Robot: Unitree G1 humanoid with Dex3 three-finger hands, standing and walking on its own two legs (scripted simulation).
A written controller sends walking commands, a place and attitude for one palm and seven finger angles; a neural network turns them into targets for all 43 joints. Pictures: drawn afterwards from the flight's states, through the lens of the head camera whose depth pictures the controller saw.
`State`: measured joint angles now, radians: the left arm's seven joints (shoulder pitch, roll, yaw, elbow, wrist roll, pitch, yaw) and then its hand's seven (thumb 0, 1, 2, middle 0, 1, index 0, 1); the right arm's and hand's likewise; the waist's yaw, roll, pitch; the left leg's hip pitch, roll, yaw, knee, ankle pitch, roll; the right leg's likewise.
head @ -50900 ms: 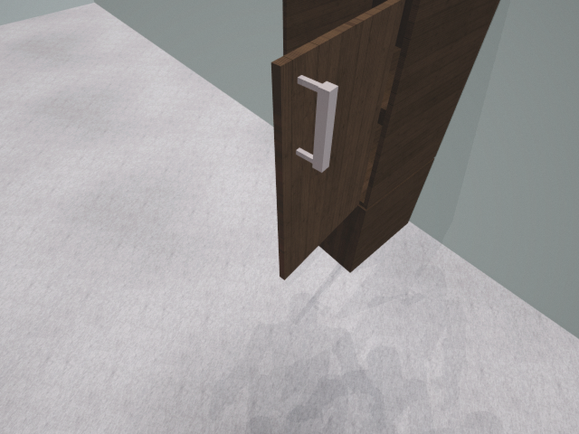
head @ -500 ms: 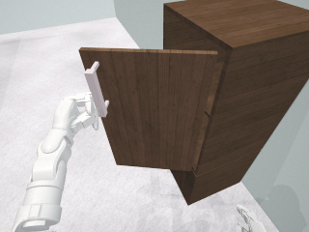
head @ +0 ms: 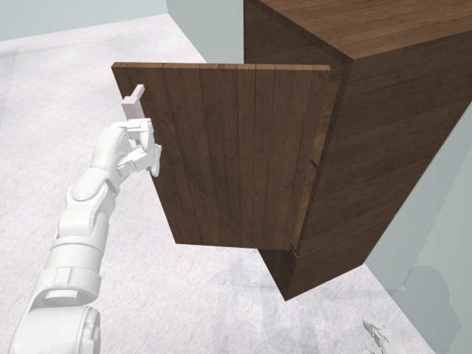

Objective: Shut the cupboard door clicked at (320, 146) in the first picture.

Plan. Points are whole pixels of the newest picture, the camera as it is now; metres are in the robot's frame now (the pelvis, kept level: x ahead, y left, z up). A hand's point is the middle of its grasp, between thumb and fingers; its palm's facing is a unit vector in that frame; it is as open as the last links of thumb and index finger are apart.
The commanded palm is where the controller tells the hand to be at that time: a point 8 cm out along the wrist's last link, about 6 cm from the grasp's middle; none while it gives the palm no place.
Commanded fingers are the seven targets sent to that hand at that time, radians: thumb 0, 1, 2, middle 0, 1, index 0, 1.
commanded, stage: push the door shut along its arc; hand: left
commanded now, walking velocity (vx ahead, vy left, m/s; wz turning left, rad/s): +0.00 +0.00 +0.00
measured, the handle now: (146, 130) +0.47 +0.18 +0.15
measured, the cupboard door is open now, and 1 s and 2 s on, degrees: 62 48 28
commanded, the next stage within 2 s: pull the fist back off the door in 1.54 s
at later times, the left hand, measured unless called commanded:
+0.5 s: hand (178, 134) +0.45 +0.11 +0.15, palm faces -0.28 -0.96 -0.01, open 3.1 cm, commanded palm +0.45 +0.17 +0.15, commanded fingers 0.00 0.90 0.90 -1.30 -1.50 -1.30 -1.50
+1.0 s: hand (198, 114) +0.51 +0.08 +0.16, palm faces -0.38 -0.93 +0.00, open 3.0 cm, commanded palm +0.51 +0.14 +0.15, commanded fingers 0.00 0.90 0.90 -1.30 -1.50 -1.30 -1.50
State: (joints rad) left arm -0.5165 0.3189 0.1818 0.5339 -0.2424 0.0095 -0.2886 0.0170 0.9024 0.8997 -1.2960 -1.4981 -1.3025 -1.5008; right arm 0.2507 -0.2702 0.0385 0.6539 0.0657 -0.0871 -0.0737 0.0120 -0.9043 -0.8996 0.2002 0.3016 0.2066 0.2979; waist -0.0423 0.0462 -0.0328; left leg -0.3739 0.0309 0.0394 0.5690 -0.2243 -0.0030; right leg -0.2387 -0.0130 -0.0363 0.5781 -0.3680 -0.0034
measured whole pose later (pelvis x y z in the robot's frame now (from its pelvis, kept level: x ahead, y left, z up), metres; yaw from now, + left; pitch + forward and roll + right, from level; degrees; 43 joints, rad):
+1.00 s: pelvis +0.01 +0.00 -0.02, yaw -1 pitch +12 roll +0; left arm -1.07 0.45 0.25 1.20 -0.16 -0.18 -0.45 0.00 0.87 0.90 -1.29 -1.50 -1.30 -1.50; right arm 0.40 -0.31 0.00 0.73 0.02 -0.08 -0.06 0.01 -0.90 -0.90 0.20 0.30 0.21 0.30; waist -0.18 0.04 -0.07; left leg -0.65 0.05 0.05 0.72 -0.28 0.00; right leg -0.52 0.00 -0.02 0.72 -0.42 0.00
